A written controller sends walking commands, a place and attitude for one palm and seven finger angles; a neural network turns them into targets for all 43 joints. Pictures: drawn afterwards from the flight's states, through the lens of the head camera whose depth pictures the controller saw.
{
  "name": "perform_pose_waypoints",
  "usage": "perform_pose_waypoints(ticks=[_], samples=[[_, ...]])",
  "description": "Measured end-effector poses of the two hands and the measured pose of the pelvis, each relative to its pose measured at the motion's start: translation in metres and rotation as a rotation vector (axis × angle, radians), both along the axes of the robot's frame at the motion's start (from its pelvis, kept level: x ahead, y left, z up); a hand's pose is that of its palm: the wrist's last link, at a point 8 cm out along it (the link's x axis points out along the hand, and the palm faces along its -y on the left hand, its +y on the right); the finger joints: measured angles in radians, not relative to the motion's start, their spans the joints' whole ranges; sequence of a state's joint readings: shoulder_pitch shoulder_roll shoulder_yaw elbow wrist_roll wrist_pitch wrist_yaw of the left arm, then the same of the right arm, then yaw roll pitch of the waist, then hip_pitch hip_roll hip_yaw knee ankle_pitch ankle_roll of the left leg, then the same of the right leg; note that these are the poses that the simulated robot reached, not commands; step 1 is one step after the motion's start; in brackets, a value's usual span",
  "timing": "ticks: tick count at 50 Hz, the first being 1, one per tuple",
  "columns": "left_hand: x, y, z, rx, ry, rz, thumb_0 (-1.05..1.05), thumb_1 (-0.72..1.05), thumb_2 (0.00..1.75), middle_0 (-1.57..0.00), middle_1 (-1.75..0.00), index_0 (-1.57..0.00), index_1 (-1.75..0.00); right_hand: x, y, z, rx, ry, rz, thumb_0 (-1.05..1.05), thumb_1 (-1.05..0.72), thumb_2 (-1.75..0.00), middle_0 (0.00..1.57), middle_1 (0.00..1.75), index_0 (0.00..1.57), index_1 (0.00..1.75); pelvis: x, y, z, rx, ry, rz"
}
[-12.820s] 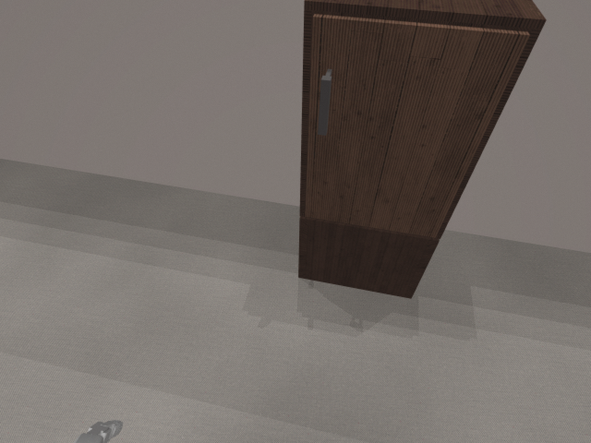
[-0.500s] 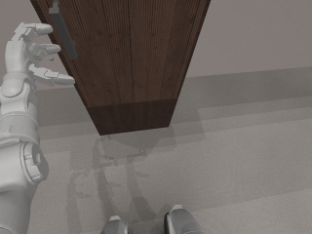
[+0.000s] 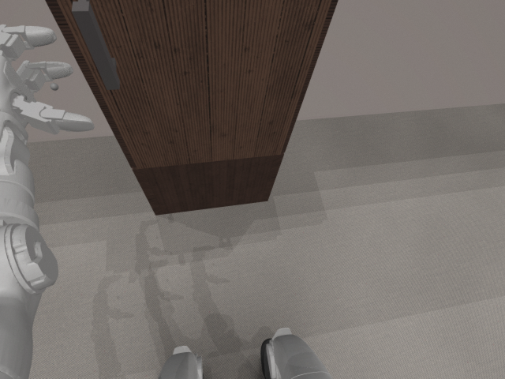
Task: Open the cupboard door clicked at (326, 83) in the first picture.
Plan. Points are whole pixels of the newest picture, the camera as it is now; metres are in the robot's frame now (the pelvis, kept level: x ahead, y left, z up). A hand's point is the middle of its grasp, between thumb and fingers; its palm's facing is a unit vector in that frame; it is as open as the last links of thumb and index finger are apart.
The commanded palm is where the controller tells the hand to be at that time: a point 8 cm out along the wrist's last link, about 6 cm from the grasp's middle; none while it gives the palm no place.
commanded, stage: move the hooked fingers beside the handle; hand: left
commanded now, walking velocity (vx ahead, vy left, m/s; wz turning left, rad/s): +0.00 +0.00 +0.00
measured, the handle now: (99, 41) +0.61 +0.18 +0.11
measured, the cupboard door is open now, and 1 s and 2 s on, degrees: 0 0 0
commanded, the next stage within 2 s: slide the fingers in behind the handle in 1.00 s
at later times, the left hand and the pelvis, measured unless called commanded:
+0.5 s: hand (54, 88) +0.52 +0.23 +0.10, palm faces +0.03 -1.00 -0.02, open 14.0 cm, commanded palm +0.50 +0.27 +0.10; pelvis +0.01 +0.00 +0.00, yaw +0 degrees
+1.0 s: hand (59, 89) +0.52 +0.23 +0.10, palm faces +0.04 -1.00 -0.02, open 14.0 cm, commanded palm +0.51 +0.27 +0.10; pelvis +0.00 +0.00 +0.00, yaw +0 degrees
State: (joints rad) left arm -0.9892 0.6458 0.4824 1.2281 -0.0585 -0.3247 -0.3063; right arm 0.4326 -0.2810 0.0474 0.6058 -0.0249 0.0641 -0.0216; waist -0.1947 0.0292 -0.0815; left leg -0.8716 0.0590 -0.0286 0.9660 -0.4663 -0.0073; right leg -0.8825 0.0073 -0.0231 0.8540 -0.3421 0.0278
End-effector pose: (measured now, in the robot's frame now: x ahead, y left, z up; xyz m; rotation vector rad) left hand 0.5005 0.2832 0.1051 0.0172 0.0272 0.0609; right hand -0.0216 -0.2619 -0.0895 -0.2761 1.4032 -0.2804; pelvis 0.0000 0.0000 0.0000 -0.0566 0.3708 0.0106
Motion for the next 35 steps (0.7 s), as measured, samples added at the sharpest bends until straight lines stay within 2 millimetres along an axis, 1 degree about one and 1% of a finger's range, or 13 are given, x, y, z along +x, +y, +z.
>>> perform_pose_waypoints(ticks=[5, 13, 18, 27, 30, 35], samples=[[0.002, 0.007, -0.003, 0.012, 0.025, -0.007, -0.01, -0.49, 0.3, -0.3, -1.2, -0.3, -1.2, 0.001, 0.001, 0.001, -0.006, 0.002, 0.0, 0.0, -0.91, -0.9, 0.2, 0.3, 0.2, 0.3, 0.001, 0.001, -0.001, -0.003, 0.005, 0.002], [0.001, 0.014, 0.0, 0.0, 0.005, -0.011, -0.01, -0.49, 0.3, -0.3, -1.2, -0.3, -1.2, 0.006, 0.004, 0.001, -0.003, 0.01, 0.004, 0.0, -0.91, -0.9, 0.2, 0.3, 0.2, 0.3, 0.005, 0.003, 0.0, -0.006, 0.007, 0.002], [0.002, 0.012, -0.003, 0.008, 0.018, -0.024, -0.01, -0.5, 0.3, -0.3, -1.2, -0.3, -1.2, 0.01, 0.004, 0.002, -0.003, 0.004, 0.008, 0.0, -0.91, -0.9, 0.2, 0.3, 0.2, 0.3, 0.007, 0.004, 0.0, -0.007, 0.01, 0.005], [0.0, -0.002, -0.001, -0.006, -0.004, -0.023, -0.01, -0.5, 0.3, -0.3, -1.2, -0.3, -1.2, 0.019, 0.004, 0.0, 0.014, -0.021, 0.007, 0.0, -0.91, -0.9, 0.2, 0.3, 0.2, 0.3, 0.01, 0.002, 0.002, -0.005, 0.0, 0.002], [-0.001, -0.002, -0.002, 0.0, 0.015, -0.01, -0.01, -0.49, 0.3, -0.3, -1.2, -0.3, -1.2, 0.021, 0.003, -0.001, 0.018, -0.036, 0.005, 0.0, -0.91, -0.9, 0.2, 0.3, 0.2, 0.3, 0.009, 0.001, 0.002, -0.003, -0.005, 0.0], [-0.003, 0.004, -0.001, 0.027, 0.024, 0.009, -0.01, -0.49, 0.3, -0.3, -1.2, -0.3, -1.2, 0.021, 0.001, -0.003, 0.02, -0.043, 0.008, 0.0, -0.91, -0.9, 0.2, 0.3, 0.2, 0.3, 0.006, -0.002, 0.001, 0.0, -0.005, 0.0]])
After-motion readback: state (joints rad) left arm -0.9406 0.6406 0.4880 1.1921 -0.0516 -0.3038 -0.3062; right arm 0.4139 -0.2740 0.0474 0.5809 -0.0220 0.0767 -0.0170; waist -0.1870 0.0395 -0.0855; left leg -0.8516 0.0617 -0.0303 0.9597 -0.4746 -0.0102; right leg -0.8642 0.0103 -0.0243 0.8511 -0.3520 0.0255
